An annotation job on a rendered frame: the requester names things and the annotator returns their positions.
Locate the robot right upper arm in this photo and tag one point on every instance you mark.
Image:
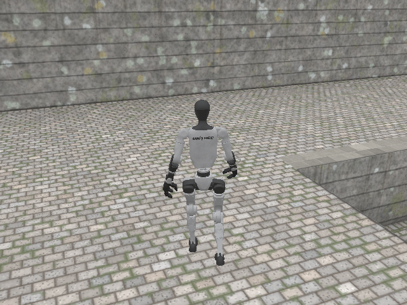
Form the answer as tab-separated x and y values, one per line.
226	144

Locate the robot right forearm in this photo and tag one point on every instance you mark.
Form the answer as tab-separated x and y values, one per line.
232	163

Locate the robot head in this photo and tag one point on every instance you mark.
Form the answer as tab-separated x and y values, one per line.
202	109

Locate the robot left forearm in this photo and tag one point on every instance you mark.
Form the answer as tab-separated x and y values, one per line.
171	171

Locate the right robot hand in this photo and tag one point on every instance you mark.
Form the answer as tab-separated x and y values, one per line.
234	173

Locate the robot left upper arm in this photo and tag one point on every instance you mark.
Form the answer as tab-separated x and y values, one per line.
179	145

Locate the right robot shin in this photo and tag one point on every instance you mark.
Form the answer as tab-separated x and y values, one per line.
219	234

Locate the left robot hand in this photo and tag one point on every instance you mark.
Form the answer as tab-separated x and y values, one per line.
167	189

